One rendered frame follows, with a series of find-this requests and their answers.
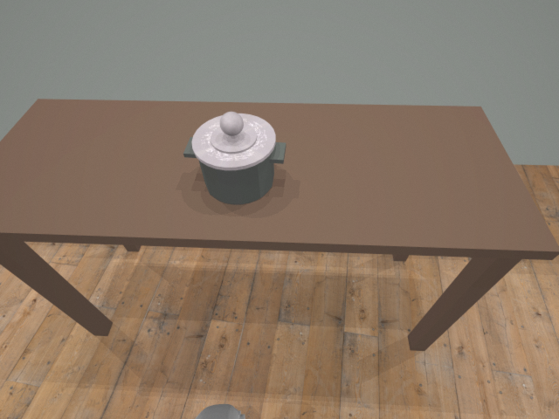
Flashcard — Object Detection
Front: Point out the knob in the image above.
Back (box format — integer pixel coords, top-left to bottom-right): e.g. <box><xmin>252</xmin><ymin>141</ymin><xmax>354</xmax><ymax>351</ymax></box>
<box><xmin>220</xmin><ymin>112</ymin><xmax>244</xmax><ymax>136</ymax></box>

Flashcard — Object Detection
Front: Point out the lid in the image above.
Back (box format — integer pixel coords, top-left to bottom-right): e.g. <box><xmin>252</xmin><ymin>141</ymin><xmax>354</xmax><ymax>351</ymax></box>
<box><xmin>192</xmin><ymin>113</ymin><xmax>276</xmax><ymax>170</ymax></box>

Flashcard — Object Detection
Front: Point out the table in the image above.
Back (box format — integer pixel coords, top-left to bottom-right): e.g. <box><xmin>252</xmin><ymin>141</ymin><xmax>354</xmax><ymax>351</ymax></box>
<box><xmin>0</xmin><ymin>99</ymin><xmax>559</xmax><ymax>351</ymax></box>

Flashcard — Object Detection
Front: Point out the pot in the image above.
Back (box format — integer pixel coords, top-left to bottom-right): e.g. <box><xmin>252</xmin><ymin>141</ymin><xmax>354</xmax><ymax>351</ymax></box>
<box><xmin>183</xmin><ymin>137</ymin><xmax>286</xmax><ymax>205</ymax></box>

